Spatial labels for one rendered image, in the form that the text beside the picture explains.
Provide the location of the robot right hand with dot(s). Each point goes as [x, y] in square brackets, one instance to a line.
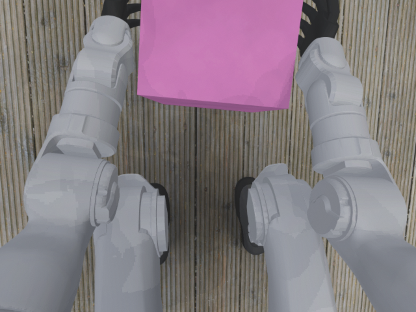
[323, 22]

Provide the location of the robot left hand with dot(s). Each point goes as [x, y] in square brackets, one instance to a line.
[122, 10]

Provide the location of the robot right foot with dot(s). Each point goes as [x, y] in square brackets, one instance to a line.
[241, 197]

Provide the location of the carton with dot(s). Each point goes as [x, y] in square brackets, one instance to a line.
[235, 55]

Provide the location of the right robot upper arm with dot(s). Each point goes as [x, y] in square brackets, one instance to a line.
[364, 218]

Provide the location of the robot right shin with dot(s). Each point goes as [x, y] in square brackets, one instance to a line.
[275, 170]

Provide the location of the right robot forearm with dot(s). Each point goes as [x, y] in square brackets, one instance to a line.
[337, 118]

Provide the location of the left robot upper arm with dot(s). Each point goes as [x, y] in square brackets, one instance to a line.
[67, 198]

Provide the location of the left robot forearm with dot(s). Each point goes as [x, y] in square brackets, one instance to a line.
[93, 100]

